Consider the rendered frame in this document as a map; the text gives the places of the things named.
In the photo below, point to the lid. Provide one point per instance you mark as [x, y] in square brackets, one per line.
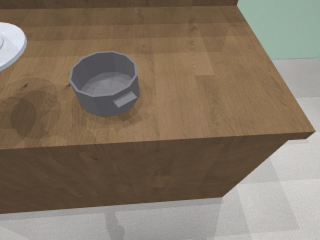
[13, 42]

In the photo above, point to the pot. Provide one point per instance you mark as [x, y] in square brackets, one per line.
[105, 82]

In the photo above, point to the table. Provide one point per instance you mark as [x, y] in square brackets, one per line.
[211, 107]

